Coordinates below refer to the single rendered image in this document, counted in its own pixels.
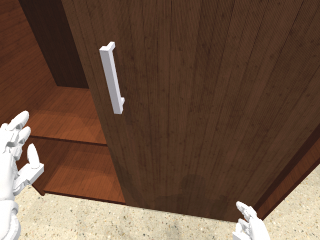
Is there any left robot forearm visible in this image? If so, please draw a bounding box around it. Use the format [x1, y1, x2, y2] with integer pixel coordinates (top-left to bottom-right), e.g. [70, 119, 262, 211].
[0, 200, 21, 240]

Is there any robot right hand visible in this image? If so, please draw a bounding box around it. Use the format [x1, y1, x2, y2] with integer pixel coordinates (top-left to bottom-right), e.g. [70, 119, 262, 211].
[232, 201, 271, 240]

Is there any robot left hand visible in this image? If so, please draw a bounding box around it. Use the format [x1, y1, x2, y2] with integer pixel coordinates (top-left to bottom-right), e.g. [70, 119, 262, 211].
[0, 111, 44, 201]

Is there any handle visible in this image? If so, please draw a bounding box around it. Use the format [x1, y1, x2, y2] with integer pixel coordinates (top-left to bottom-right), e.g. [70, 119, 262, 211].
[99, 42, 125, 114]

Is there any wardrobe door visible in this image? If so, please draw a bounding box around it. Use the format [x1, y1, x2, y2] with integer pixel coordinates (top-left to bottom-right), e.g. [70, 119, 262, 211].
[61, 0, 320, 223]
[253, 123, 320, 212]

